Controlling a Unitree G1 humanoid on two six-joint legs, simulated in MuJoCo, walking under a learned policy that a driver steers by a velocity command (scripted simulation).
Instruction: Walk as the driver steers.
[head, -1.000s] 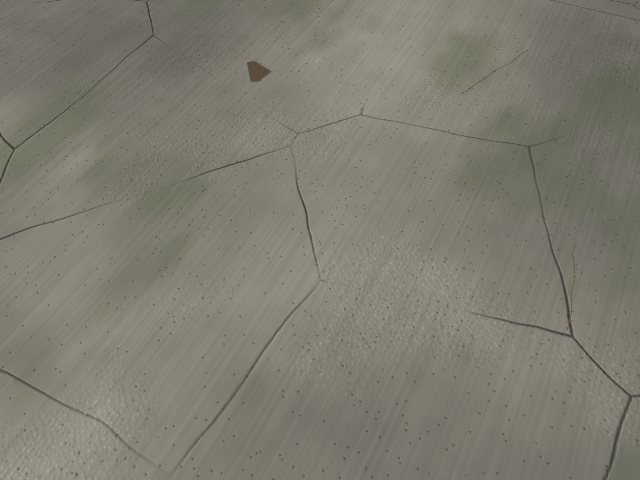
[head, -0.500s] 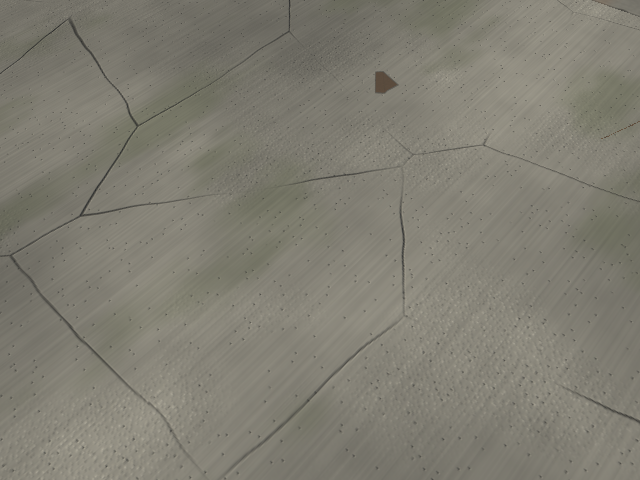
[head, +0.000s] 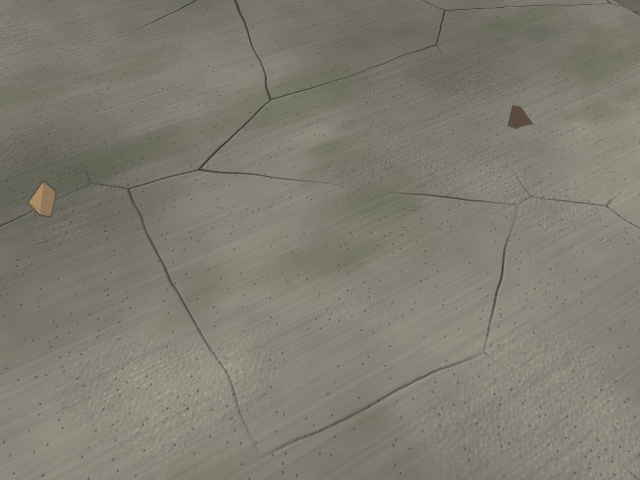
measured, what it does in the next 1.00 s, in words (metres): walks ahead, turning right: right foot, then left foot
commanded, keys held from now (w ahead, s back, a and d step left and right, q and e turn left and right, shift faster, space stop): e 0.22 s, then w+e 0.52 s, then w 0.16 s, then w+q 0.10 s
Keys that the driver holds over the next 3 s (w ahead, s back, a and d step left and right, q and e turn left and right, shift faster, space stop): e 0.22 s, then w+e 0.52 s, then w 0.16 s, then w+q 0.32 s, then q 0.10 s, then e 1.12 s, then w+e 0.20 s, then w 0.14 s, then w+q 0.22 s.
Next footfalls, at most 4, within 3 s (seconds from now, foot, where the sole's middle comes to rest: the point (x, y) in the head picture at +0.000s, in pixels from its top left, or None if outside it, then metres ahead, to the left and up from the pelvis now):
0.36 right None -0.02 -0.12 -0.77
0.86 left None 0.41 -0.04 -0.77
1.30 right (505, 463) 0.52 -0.37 -0.77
1.66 left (401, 411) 0.62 -0.16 -0.77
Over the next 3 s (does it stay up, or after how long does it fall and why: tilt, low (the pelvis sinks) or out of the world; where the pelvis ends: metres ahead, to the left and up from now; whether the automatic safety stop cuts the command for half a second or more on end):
stays up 0.54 -0.42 -0.01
